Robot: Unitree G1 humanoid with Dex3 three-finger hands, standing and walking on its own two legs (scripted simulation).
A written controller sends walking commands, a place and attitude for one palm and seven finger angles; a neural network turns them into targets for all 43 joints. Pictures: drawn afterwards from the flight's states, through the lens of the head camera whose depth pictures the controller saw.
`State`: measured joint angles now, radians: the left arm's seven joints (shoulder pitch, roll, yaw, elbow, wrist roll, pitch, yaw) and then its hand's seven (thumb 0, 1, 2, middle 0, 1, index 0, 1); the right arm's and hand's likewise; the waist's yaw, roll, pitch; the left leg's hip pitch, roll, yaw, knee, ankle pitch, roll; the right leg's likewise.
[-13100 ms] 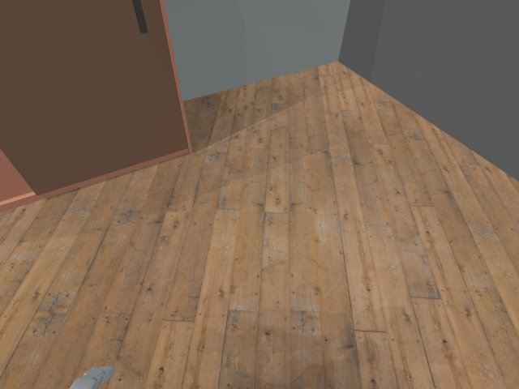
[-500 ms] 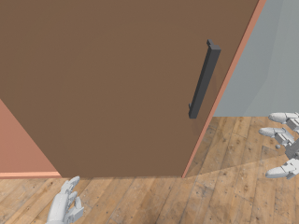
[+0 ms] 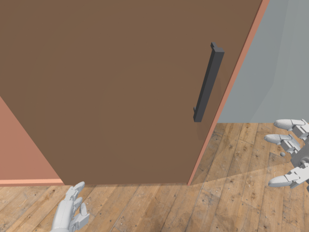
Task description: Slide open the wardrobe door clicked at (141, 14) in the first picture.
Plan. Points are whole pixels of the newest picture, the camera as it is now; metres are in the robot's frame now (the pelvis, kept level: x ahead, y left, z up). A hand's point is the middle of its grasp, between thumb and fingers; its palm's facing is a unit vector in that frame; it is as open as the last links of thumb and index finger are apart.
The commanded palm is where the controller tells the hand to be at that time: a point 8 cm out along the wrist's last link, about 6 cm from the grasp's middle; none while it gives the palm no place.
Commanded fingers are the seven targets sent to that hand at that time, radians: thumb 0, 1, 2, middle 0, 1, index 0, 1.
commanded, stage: move the hooked fingers beside the handle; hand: right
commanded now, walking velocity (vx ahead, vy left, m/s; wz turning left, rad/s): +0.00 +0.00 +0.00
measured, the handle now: (204, 86) +0.54 -0.14 +0.11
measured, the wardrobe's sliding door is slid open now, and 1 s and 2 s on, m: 0.00 0.00 0.00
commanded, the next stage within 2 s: none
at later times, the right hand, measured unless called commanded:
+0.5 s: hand (260, 131) +0.34 -0.25 +0.12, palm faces +0.03 +1.00 -0.01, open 14.0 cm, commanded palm +0.31 -0.30 +0.13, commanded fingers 0.00 0.50 -0.30 0.30 1.20 0.30 1.20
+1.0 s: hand (241, 113) +0.40 -0.22 +0.12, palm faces -0.01 +1.00 -0.01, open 14.0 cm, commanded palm +0.38 -0.27 +0.12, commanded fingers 0.00 0.50 -0.30 0.30 1.20 0.30 1.20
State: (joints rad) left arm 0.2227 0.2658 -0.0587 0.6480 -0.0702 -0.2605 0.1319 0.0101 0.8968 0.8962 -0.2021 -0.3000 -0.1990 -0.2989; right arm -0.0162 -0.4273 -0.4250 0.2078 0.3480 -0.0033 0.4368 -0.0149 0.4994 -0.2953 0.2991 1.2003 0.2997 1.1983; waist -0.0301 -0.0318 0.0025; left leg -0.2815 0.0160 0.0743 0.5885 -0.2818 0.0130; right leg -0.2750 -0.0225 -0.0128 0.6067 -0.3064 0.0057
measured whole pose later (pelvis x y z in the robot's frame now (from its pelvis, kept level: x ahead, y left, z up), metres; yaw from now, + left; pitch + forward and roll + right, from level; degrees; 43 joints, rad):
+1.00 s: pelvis +0.02 +0.00 +0.00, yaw +0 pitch +4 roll +0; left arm 0.25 0.27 -0.04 0.68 -0.06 -0.18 0.11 0.01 0.90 0.90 -0.20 -0.30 -0.20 -0.30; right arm -0.46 -0.41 -0.32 0.60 0.23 -0.04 0.34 -0.01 0.50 -0.30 0.30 1.20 0.30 1.20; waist 0.03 -0.01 -0.02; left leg -0.38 0.02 0.07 0.61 -0.30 0.01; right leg -0.37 -0.02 -0.02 0.63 -0.33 0.00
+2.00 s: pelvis +0.02 -0.01 -0.01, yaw +2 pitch +10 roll +1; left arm 0.37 0.27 -0.02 0.71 -0.05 -0.10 0.07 0.01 0.90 0.90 -0.20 -0.30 -0.20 -0.30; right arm -0.75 -0.49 -0.35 0.99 0.17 -0.18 0.31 -0.01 0.50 -0.30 0.30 1.20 0.30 1.20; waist 0.10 0.00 -0.06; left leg -0.54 0.01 0.05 0.67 -0.31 0.00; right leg -0.53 -0.03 -0.03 0.72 -0.36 -0.01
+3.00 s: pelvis +0.01 -0.01 -0.01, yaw +2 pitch +10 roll +1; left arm 0.33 0.25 -0.02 0.71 -0.03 -0.12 0.05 0.00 0.90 0.90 -0.20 -0.30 -0.20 -0.30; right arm -0.78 -0.37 -0.31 0.97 0.12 -0.20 0.17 -0.02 0.50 -0.30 0.30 1.20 0.30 1.20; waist 0.11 -0.01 -0.06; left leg -0.55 0.00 0.04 0.69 -0.31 0.01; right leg -0.53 -0.04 -0.04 0.72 -0.35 0.00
